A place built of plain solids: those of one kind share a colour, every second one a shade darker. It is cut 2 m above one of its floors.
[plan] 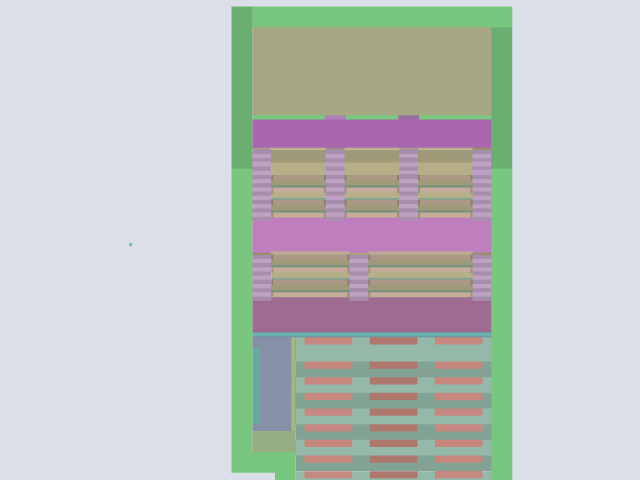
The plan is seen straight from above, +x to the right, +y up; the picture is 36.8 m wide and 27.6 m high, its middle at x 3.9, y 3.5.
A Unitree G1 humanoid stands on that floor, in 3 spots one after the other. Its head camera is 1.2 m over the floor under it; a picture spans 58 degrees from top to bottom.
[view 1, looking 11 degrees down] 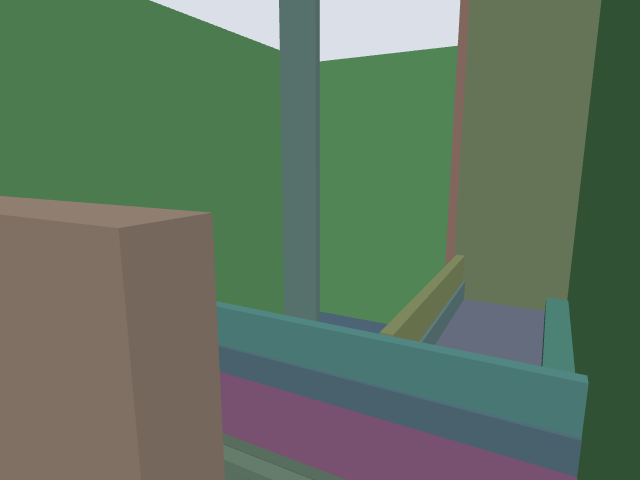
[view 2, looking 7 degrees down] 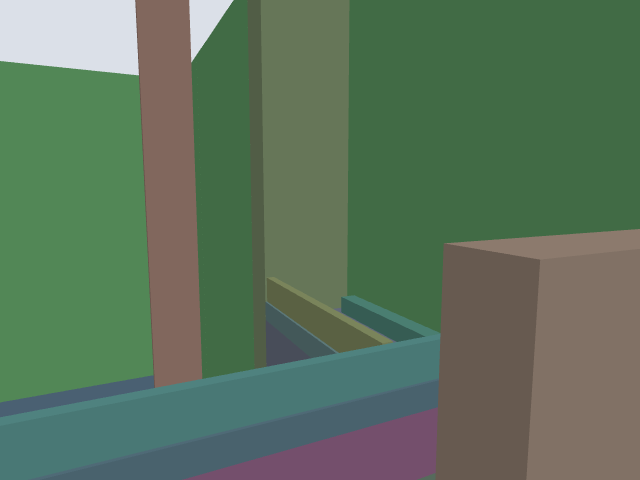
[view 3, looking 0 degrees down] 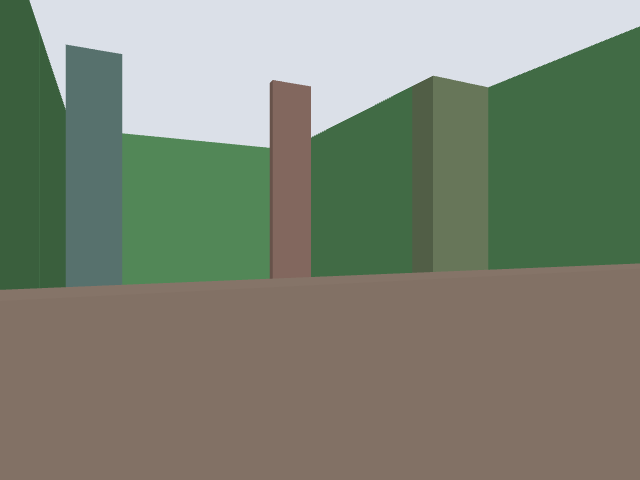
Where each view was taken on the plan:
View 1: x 0.55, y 3.25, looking -62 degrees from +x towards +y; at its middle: wall_plaster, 27.39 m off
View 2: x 6.13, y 3.25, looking -116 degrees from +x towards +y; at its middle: wall_slipendw_plaster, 12.04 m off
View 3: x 12.14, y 3.73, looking -116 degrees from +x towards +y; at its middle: wall_plaster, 21.96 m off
